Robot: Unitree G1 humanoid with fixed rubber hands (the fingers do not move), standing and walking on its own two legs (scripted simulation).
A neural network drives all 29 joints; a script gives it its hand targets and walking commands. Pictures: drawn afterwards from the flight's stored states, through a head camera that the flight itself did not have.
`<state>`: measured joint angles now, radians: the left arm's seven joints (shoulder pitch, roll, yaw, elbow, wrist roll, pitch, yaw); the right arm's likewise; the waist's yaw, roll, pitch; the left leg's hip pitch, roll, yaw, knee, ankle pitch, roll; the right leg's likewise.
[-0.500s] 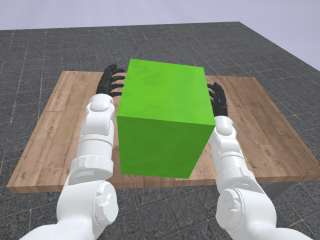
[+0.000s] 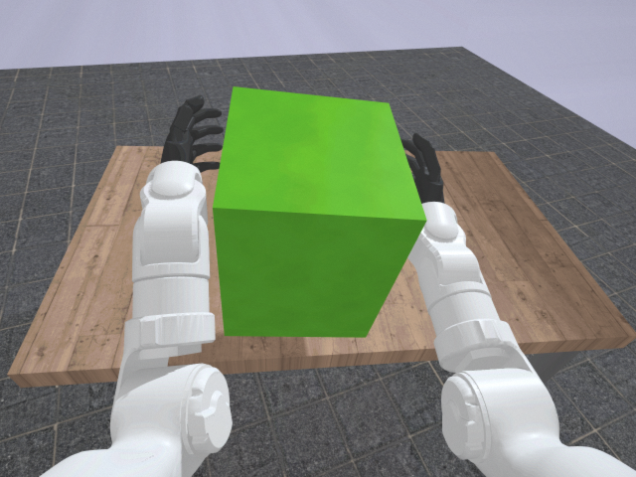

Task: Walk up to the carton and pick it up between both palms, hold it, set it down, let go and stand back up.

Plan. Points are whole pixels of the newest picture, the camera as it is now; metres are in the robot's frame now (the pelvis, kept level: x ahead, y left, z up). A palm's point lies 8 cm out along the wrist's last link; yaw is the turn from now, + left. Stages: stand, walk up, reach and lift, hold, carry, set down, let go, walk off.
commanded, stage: reach and lift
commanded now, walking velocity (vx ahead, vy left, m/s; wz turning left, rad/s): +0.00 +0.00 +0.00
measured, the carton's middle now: (304, 222) +0.39 -0.02 +0.13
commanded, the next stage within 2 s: hold in 1.46 s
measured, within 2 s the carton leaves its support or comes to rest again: neither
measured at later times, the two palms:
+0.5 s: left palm (162, 145) +0.38 +0.14 +0.25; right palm (423, 161) +0.38 -0.16 +0.23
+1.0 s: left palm (148, 120) +0.37 +0.14 +0.29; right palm (436, 134) +0.37 -0.15 +0.27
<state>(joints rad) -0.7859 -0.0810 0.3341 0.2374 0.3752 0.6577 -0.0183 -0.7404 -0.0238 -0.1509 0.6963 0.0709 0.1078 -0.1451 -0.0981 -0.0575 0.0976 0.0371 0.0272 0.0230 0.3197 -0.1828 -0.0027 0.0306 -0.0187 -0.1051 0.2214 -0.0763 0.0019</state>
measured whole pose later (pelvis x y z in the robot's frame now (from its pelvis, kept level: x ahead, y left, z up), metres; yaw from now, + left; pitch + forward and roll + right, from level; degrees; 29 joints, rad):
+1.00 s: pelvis +0.00 -0.01 +0.00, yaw +1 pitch -10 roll -1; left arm -0.93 -0.01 0.43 0.23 0.40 0.89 -0.10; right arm -0.95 -0.08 -0.09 0.66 0.20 0.43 -0.20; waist -0.11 -0.04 0.01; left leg 0.03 0.03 0.01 0.32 -0.18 -0.01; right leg 0.02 -0.01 -0.11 0.24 -0.09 -0.01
